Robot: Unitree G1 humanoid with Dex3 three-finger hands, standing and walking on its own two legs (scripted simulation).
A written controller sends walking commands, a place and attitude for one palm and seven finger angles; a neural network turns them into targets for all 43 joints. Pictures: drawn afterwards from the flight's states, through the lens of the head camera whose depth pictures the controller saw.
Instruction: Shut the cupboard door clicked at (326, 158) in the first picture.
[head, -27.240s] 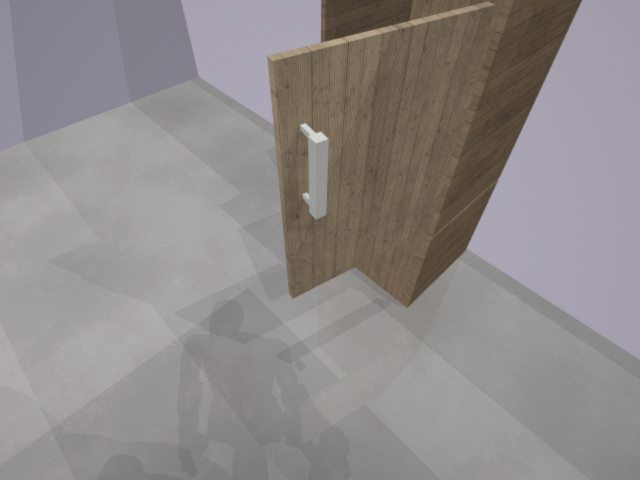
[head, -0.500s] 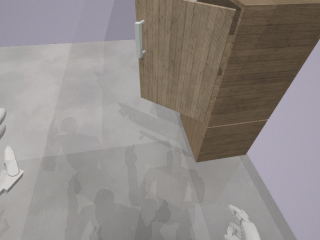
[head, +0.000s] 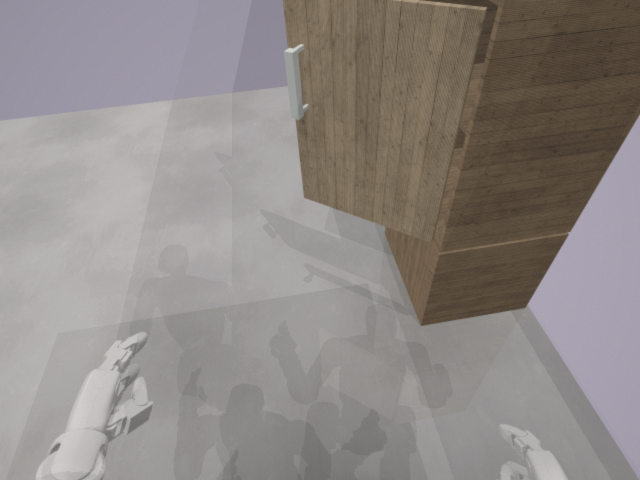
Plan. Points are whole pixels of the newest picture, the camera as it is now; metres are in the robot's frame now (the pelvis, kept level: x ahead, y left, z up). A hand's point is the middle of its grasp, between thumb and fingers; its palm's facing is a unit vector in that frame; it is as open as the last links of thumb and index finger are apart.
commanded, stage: let the arm hang, fingers relaxed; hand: left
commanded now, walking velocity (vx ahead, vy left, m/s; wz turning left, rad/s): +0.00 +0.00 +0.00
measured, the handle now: (298, 82) +0.97 +0.11 +0.06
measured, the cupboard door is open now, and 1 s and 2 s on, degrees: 50 50 50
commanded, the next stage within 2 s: look to check the result in 0.96 s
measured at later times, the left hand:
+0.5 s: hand out of the picture -0.05 +0.21 -0.16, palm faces +0.02 -0.97 -0.25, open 7.3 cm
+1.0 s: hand out of the picture +0.05 +0.22 -0.15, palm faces -0.01 -0.97 -0.26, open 7.4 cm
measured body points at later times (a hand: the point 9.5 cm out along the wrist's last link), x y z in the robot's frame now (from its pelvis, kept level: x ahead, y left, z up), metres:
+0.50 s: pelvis -0.01 +0.01 +0.01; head +0.01 +0.01 +0.46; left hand -0.05 +0.26 -0.14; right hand -0.03 -0.23 -0.15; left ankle +0.05 +0.10 -0.73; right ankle +0.00 -0.11 -0.73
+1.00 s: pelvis +0.00 +0.01 +0.02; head +0.00 +0.01 +0.47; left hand +0.05 +0.27 -0.13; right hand +0.04 -0.26 -0.13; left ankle +0.05 +0.10 -0.73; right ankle +0.00 -0.11 -0.73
